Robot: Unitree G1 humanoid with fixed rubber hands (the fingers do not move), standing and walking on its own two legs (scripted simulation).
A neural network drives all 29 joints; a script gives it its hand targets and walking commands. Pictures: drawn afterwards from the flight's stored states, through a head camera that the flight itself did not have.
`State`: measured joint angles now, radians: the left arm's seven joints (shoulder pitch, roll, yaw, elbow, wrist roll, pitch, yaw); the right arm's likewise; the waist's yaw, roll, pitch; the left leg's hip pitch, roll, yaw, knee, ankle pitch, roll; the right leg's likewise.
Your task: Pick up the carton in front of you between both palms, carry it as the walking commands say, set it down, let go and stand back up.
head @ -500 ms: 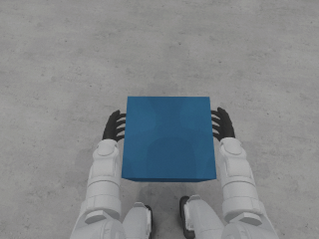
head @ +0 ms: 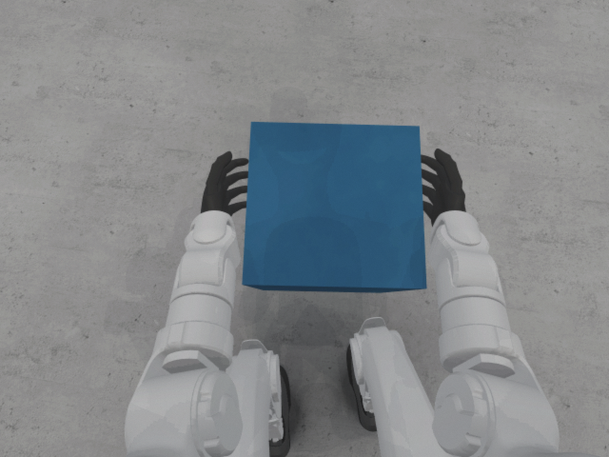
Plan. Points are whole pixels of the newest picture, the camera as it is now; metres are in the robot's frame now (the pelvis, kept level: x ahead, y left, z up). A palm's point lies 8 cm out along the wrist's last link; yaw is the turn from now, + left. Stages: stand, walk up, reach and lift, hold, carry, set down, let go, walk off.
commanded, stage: set down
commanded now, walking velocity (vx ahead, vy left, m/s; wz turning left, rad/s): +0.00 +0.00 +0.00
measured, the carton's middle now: (327, 223) +0.43 -0.05 -0.15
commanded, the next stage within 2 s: none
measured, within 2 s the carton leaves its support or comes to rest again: rests again in 1.58 s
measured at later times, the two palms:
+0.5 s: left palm (248, 218) +0.48 +0.07 -0.24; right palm (418, 227) +0.42 -0.22 -0.23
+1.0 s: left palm (267, 221) +0.51 +0.05 -0.37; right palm (412, 228) +0.45 -0.24 -0.34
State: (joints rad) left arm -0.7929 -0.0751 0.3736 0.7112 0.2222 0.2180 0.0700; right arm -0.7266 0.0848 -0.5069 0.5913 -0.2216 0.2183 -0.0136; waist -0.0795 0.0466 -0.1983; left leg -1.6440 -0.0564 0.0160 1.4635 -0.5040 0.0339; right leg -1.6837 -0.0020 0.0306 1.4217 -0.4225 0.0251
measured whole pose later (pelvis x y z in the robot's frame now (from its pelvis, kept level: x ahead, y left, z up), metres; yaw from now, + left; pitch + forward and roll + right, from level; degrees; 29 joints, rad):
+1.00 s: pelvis -0.03 -0.01 -0.21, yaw -2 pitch +44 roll -2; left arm -1.33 0.21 0.09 1.00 0.04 0.20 0.14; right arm -1.18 -0.11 -0.46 0.80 0.01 0.20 -0.09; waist -0.15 0.00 0.13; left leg -2.32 -0.05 0.01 2.16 -0.61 0.03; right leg -2.35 0.03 0.00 2.08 -0.49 0.04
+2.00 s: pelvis -0.04 -0.01 -0.22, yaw -1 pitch +36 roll -3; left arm -1.45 0.24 0.12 1.17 0.10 0.10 0.03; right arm -1.28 -0.20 -0.50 1.07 -0.01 0.07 -0.02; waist -0.14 -0.03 0.30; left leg -2.28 -0.08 -0.02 2.23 -0.59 0.01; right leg -2.29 0.04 -0.01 2.15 -0.50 0.05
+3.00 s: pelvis -0.01 -0.02 -0.06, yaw +0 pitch +47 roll -2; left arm -1.15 0.33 0.11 0.90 0.01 0.19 0.02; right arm -0.90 -0.16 -0.35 0.68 0.13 0.15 -0.08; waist -0.15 0.04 -0.08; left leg -1.94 -0.06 -0.04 1.65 -0.52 -0.01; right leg -1.97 0.04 0.01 1.59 -0.44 0.02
